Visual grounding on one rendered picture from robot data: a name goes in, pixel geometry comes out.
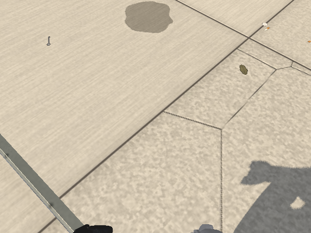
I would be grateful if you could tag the right robot shin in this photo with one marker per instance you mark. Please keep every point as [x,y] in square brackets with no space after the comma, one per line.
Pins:
[206,226]

